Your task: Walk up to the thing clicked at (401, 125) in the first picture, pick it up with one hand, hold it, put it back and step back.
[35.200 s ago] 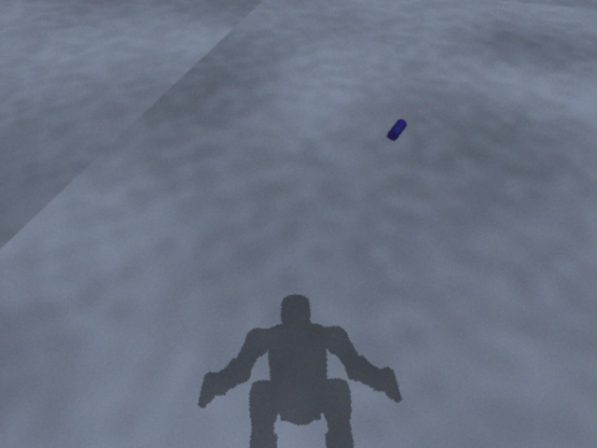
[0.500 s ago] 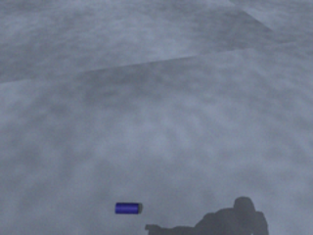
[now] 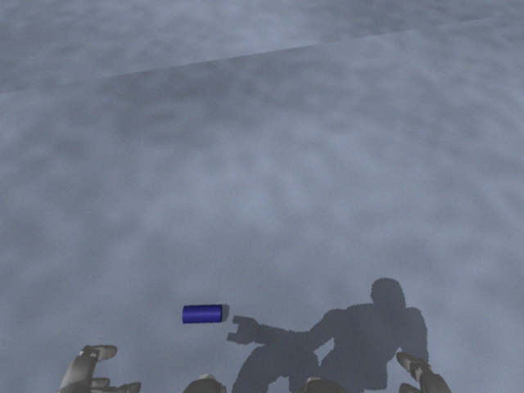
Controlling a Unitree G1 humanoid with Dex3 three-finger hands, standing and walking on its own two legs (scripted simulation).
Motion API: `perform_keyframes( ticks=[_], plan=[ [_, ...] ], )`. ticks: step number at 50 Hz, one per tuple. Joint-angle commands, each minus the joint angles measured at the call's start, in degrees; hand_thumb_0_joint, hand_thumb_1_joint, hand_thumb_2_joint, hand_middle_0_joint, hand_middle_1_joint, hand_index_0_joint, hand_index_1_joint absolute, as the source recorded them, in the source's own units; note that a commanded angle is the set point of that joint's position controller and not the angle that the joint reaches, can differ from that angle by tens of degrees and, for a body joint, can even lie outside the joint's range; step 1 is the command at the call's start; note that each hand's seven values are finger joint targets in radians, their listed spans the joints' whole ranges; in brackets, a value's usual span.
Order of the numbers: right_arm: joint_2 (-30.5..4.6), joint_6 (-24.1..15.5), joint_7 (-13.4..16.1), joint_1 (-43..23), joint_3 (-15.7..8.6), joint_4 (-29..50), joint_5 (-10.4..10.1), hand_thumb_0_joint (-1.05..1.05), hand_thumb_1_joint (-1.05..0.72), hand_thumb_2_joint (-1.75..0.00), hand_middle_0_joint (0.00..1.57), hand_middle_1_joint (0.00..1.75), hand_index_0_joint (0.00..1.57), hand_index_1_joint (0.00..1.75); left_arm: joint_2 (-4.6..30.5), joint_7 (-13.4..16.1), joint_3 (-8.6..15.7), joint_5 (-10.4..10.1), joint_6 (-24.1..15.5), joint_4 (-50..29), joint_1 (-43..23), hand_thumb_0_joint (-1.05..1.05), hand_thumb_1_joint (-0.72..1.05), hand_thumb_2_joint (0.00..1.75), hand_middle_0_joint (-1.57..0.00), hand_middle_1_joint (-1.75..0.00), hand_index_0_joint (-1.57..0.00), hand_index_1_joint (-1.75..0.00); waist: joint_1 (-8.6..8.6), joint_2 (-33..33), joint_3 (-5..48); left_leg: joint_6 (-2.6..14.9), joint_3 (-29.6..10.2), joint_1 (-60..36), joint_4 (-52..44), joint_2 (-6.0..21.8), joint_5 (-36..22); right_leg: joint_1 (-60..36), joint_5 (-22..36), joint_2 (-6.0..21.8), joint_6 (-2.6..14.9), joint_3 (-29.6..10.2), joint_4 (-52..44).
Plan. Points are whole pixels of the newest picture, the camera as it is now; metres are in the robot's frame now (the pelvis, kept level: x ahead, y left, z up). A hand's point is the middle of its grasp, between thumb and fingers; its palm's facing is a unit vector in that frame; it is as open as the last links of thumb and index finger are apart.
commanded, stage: rise first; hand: left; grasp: from above
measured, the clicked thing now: (202, 314) +0.40 +0.19 -0.72
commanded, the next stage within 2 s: none
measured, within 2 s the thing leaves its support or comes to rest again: neither
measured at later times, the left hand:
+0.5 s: hand out of the picture +0.13 +0.26 -0.23, palm faces -0.20 -0.86 -0.48, open 14.2 cm
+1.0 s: hand (148, 357) +0.23 +0.28 -0.42, palm faces -0.45 -0.47 -0.76, open 14.2 cm
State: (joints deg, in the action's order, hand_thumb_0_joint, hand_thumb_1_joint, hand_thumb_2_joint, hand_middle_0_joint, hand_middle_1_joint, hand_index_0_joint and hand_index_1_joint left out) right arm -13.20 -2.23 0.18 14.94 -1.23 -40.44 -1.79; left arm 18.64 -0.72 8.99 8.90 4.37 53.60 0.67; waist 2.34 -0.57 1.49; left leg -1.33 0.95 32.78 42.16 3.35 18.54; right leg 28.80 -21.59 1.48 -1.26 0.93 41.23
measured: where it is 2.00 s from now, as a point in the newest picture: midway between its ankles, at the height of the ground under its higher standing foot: outside the picture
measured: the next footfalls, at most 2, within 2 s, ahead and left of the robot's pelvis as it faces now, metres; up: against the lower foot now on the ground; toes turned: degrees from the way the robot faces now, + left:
none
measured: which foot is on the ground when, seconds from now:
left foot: down 0.00-1.00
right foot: down 0.00-1.00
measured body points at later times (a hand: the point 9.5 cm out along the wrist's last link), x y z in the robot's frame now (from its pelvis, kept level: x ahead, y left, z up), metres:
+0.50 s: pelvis +0.00 +0.00 -0.09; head +0.11 +0.02 +0.35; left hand +0.14 +0.30 -0.20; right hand +0.19 -0.24 -0.18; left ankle +0.02 +0.13 -0.71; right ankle -0.01 -0.14 -0.71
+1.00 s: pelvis -0.06 +0.00 -0.26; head +0.13 +0.02 +0.14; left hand +0.25 +0.30 -0.37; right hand +0.13 -0.27 -0.39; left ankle +0.02 +0.13 -0.71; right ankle -0.01 -0.14 -0.71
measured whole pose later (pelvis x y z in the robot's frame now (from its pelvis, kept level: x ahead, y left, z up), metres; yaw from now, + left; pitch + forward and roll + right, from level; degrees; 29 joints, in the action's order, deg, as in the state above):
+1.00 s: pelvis -0.06 +0.00 -0.26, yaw -3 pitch +33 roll -3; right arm -15.8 -9.3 -3.1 2.1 -3.7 -38.0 1.1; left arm 26.6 7.6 6.4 41.4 -6.6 41.4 -13.2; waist 0.8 0.3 9.4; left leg -1.5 -4.2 106.4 109.6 4.3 37.0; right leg 100.8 -42.2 0.2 -1.6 1.0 109.6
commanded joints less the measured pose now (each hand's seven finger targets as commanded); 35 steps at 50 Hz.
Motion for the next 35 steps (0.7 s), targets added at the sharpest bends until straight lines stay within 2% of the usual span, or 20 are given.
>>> perform_keyframes(
  ticks=[1,2,3,4,5,6,8,12,13,16,19,20,21,25,26,27,28,29,31,35],
  plan=[
    [-10.0,-3.5,0.7,-1.3,-4.2,9.3,0.6,0.00,-0.91,-0.91,0.20,0.30,0.20,0.30,11.8,1.7,4.5,2.0,0.8,-7.0,3.2,0.00,-0.56,1.00,-0.09,-1.06,-0.08,-1.07,-1.64,1.5,11.4,1.52,0.8,-0.9,2.5,-3.2,-7.1,4.1,7.5,-1.8,2.05,1.1,1.4],
    [-9.5,-4.0,0.7,-1.2,-4.3,10.0,0.8,0.00,-0.91,-0.91,0.20,0.30,0.20,0.30,10.8,1.6,3.2,2.4,0.2,-12.5,0.6,0.00,-0.58,1.01,-0.09,-1.06,-0.08,-1.07,-1.35,2.4,12.9,1.52,0.5,-0.5,4.1,-2.9,-7.2,6.0,7.7,-1.8,2.12,1.0,3.2],
    [-9.6,-4.4,0.9,-0.8,-4.6,10.2,1.1,0.00,-0.89,-0.90,0.20,0.30,0.20,0.30,11.3,1.7,4.0,2.6,-0.3,-13.6,1.1,0.00,-0.57,1.01,-0.09,-1.05,-0.07,-1.06,-1.10,3.5,14.4,1.42,0.3,-0.1,5.6,-2.6,-7.9,7.3,8.3,-1.9,2.10,1.0,5.3],
    [-9.2,-4.9,0.9,-0.8,-4.5,10.4,1.1,0.00,-0.89,-0.90,0.20,0.30,0.20,0.30,10.7,1.6,3.3,2.8,-0.6,-17.0,0.5,0.00,-0.58,1.02,-0.09,-1.04,-0.07,-1.06,-1.13,4.7,15.3,1.36,0.0,0.5,7.1,-2.5,-8.0,9.1,8.1,-1.8,2.16,1.0,6.8],
    [-9.6,-5.1,1.1,-0.8,-4.7,10.8,1.2,0.00,-0.89,-0.90,0.20,0.30,0.20,0.30,12.2,1.9,5.5,3.2,-0.2,-14.4,4.2,0.00,-0.58,1.01,-0.08,-1.06,-0.06,-1.07,-1.26,3.9,15.5,1.37,-0.1,2.0,8.1,-2.4,-7.0,10.4,7.2,-1.9,2.15,1.0,8.0],
    [-9.4,-5.5,1.2,-0.9,-4.7,11.4,1.2,0.00,-0.89,-0.90,0.20,0.30,0.20,0.30,10.4,1.7,3.4,3.5,-0.3,-18.1,4.1,0.00,-0.58,1.03,-0.08,-1.05,-0.05,-1.07,-0.86,4.2,15.7,1.38,-0.4,2.5,9.0,-2.1,-7.1,11.5,7.1,-1.9,2.19,1.1,9.2],
    [-9.0,-6.0,1.3,-1.2,-4.9,12.4,1.4,0.00,-0.87,-0.90,0.20,0.30,0.20,0.30,9.8,1.6,3.2,3.9,-0.2,-22.8,5.1,0.00,-0.58,1.05,-0.07,-1.03,-0.04,-1.06,-1.05,4.3,18.2,1.48,-0.8,3.1,10.8,-1.9,-8.2,12.5,8.0,-1.9,2.16,1.1,10.8],
    [-9.0,-6.6,1.3,-2.3,-5.0,13.5,1.6,0.00,-0.86,-0.89,0.20,0.30,0.20,0.30,10.5,1.6,3.7,5.2,1.5,-26.8,10.4,0.00,-0.56,1.03,-0.05,-1.04,-0.03,-1.07,-1.20,5.2,18.5,1.42,-1.0,6.0,13.4,-1.8,-7.1,15.6,6.7,-1.9,2.18,1.2,13.3],
    [-9.1,-6.8,1.3,-2.3,-5.0,13.6,1.5,0.00,-0.87,-0.89,0.20,0.30,0.20,0.30,9.8,1.5,3.4,5.5,2.1,-26.7,11.5,0.00,-0.56,1.02,-0.06,-1.05,-0.04,-1.07,-0.61,4.1,19.1,1.57,-1.2,6.5,14.3,-1.6,-7.0,16.0,6.6,-2.1,2.07,1.3,14.0],
    [-9.0,-7.1,1.0,-2.8,-4.7,13.9,1.6,0.00,-0.87,-0.90,0.20,0.30,0.20,0.30,9.8,1.6,3.3,6.5,3.4,-29.4,14.3,0.00,-0.56,1.00,-0.06,-1.05,-0.05,-1.06,-1.12,4.4,19.6,1.75,-1.4,9.0,17.1,-1.6,-8.0,18.4,7.1,-2.0,2.07,1.4,16.4],
    [-8.5,-7.6,0.7,-3.9,-4.4,15.2,1.6,0.00,-0.88,-0.90,0.20,0.30,0.20,0.30,10.0,2.0,3.4,7.6,3.7,-33.1,14.2,0.00,-0.57,1.01,-0.06,-1.05,-0.05,-1.06,-0.86,4.7,21.3,1.95,-1.6,11.2,20.1,-1.6,-8.8,20.7,8.0,-2.0,2.05,1.4,19.0],
    [-8.6,-7.6,0.6,-3.4,-4.6,14.7,1.7,0.00,-0.88,-0.90,0.20,0.30,0.20,0.30,9.8,2.1,3.8,8.0,4.0,-31.3,17.1,0.00,-0.55,0.98,-0.06,-1.06,-0.06,-1.07,-1.14,4.5,21.3,2.00,-1.4,12.1,21.2,-1.8,-9.0,21.6,8.0,-2.0,2.03,1.4,20.0],
    [-8.5,-7.9,0.4,-4.3,-4.4,15.5,1.8,0.00,-0.89,-0.90,0.20,0.30,0.20,0.30,9.5,2.0,2.9,8.2,3.6,-33.8,15.6,0.00,-0.57,0.99,-0.07,-1.05,-0.06,-1.06,-0.87,5.0,21.5,1.97,-1.7,13.0,22.2,-1.7,-9.3,23.1,7.9,-2.1,2.07,1.5,21.2],
    [-8.6,-8.3,-0.4,-4.7,-4.7,16.2,1.8,0.00,-0.89,-0.90,0.20,0.30,0.20,0.30,9.4,1.8,3.0,9.0,3.1,-36.9,19.7,0.00,-0.59,1.00,-0.07,-1.04,-0.06,-1.05,-1.72,5.6,25.2,2.03,-2.3,14.7,26.1,-1.7,-11.9,26.4,8.9,-2.2,2.16,1.8,25.6],
    [-8.6,-8.4,-0.6,-5.4,-4.7,16.6,1.7,0.00,-0.89,-0.90,0.20,0.30,0.20,0.30,10.0,2.0,2.9,9.4,3.0,-38.2,17.3,0.00,-0.58,0.99,-0.07,-1.05,-0.06,-1.06,-1.00,4.8,25.0,2.24,-2.3,16.5,27.2,-1.8,-9.9,27.5,8.2,-2.2,2.00,1.7,26.2],
    [-8.7,-8.4,-0.7,-5.1,-4.7,16.0,1.6,0.00,-0.91,-0.91,0.20,0.30,0.20,0.30,11.7,2.5,4.0,10.3,2.7,-37.4,15.2,0.00,-0.61,1.01,-0.08,-1.03,-0.06,-1.05,-0.76,4.5,23.9,2.34,-2.1,19.3,28.3,-2.0,-7.0,28.6,6.9,-2.1,1.92,1.4,26.8],
    [-8.4,-8.7,-0.7,-6.2,-4.5,16.5,1.5,0.00,-0.92,-0.91,0.20,0.30,0.20,0.30,10.6,2.4,2.4,10.8,2.1,-38.1,13.5,0.00,-0.61,1.00,-0.08,-1.04,-0.07,-1.06,-0.27,4.6,23.9,2.49,-2.0,20.6,29.5,-2.0,-5.5,30.5,5.9,-2.1,1.87,1.1,27.6],
    [-8.9,-8.8,-0.8,-6.4,-4.7,16.2,1.6,0.00,-0.89,-0.90,0.20,0.30,0.20,0.30,10.9,2.3,2.5,11.6,1.6,-36.0,12.4,0.00,-0.59,1.00,-0.08,-1.03,-0.06,-1.05,-0.06,3.6,23.1,2.47,-2.1,22.9,30.4,-1.9,-2.8,32.6,3.4,-2.1,1.97,1.2,28.8],
    [-9.3,-9.1,-1.0,-6.9,-4.9,15.6,1.6,0.00,-0.90,-0.90,0.20,0.30,0.20,0.30,11.4,2.4,2.0,13.8,-0.2,-33.9,8.9,0.00,-0.61,1.01,-0.07,-1.03,-0.05,-1.05,0.48,4.1,23.3,2.47,-2.5,26.5,33.3,-2.0,-0.4,36.8,1.2,-2.1,2.12,0.9,31.9],
    [-10.3,-10.2,-1.4,-8.3,-5.3,14.0,2.0,0.00,-0.87,-0.89,0.20,0.30,0.20,0.30,13.5,3.4,1.2,19.2,-5.1,-30.1,1.1,0.00,-0.56,1.01,-0.06,-1.02,-0.05,-1.03,-0.06,5.6,25.4,2.00,-3.2,32.9,38.0,-1.9,5.8,45.5,-4.1,-2.1,2.53,0.8,38.6]
  ],
)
